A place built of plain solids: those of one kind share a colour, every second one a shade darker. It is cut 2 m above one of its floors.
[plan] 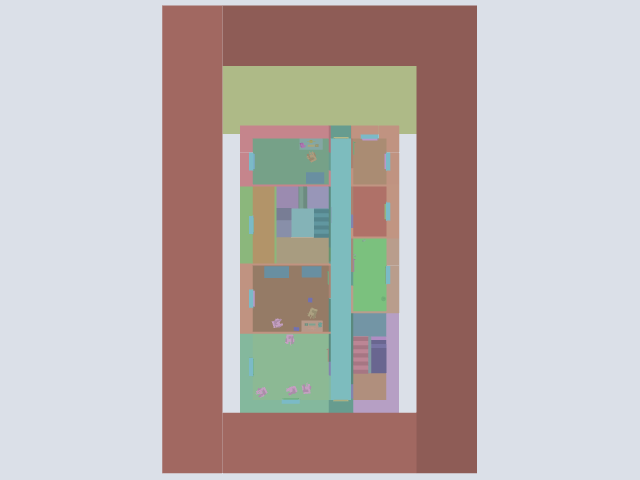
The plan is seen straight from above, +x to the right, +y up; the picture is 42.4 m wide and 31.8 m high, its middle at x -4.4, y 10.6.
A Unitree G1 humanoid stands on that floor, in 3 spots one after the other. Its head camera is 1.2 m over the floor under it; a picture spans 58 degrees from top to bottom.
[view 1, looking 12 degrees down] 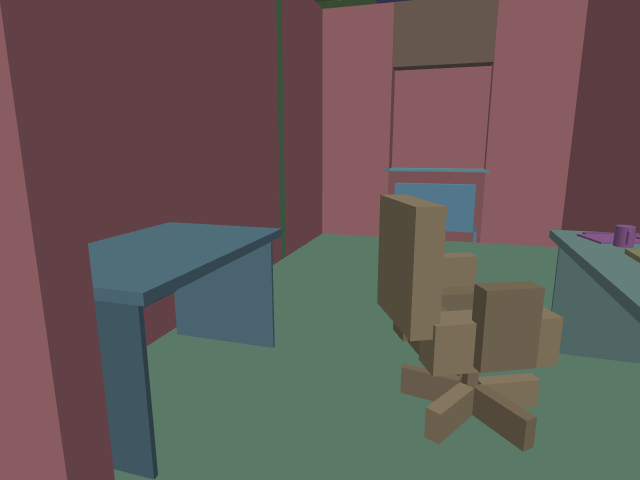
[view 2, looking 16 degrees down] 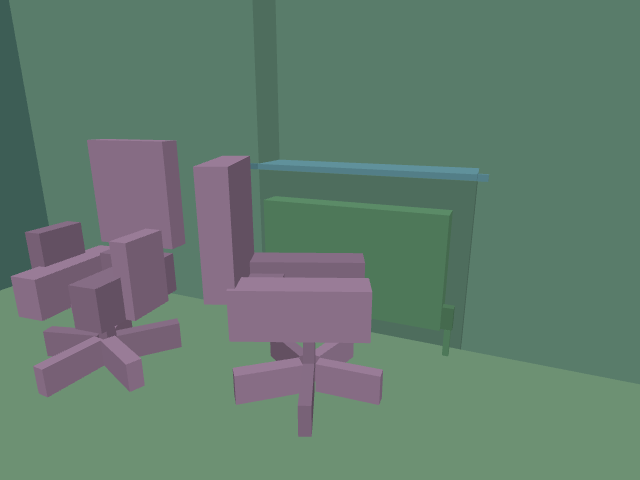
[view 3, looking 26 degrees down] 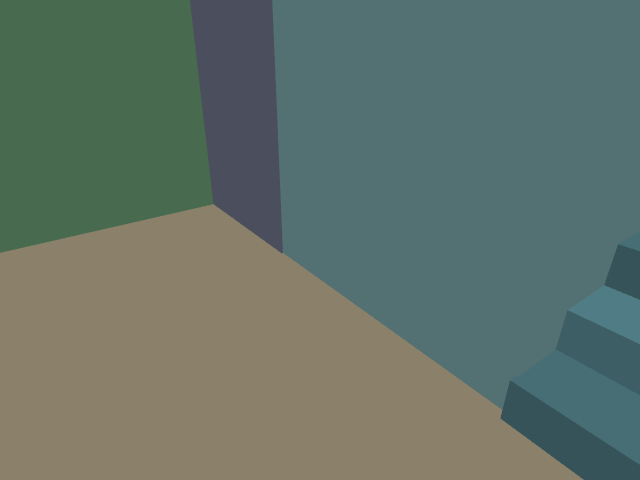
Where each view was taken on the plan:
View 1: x -3.01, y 16.03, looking -163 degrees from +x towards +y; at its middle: floor_reception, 5.77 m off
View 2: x -7.05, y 2.19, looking -67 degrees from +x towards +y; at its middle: radiator_green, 2.33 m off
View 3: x -4.31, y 9.62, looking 144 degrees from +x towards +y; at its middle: wall_pierSb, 2.21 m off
